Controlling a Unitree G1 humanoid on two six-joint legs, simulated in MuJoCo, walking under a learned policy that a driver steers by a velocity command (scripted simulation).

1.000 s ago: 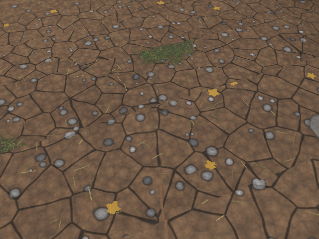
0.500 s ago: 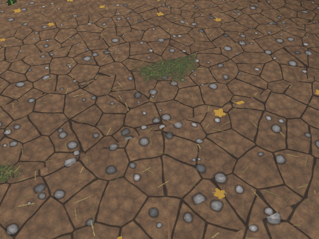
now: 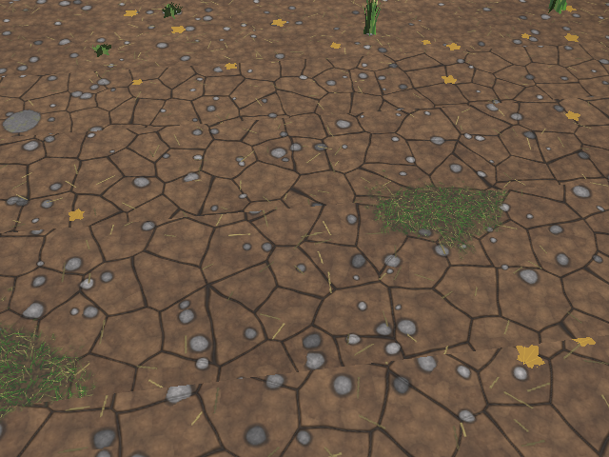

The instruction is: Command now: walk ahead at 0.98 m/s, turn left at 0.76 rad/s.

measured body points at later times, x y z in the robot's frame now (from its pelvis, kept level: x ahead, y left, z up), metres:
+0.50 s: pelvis +0.45 +0.03 -0.17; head +0.51 +0.03 +0.27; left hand +0.54 +0.33 -0.26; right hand +0.52 -0.23 -0.33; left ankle +0.35 +0.04 -0.89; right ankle +0.69 -0.08 -0.87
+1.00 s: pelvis +0.65 +0.08 -0.16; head +0.68 +0.11 +0.28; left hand +0.54 +0.34 -0.29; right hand +0.94 +0.02 -0.26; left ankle +0.62 +0.20 -0.89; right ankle +0.70 -0.05 -0.83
